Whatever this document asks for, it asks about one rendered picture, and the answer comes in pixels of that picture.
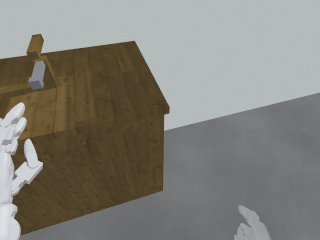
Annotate left robot forearm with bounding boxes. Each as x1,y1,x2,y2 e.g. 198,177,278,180
0,203,21,240

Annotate counter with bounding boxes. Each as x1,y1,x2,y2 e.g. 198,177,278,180
0,34,170,236

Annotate tap lever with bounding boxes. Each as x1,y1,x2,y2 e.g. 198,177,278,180
28,60,46,90

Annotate left robot hand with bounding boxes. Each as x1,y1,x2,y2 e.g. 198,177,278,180
0,102,43,205

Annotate right robot hand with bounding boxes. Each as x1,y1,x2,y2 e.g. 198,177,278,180
234,205,272,240

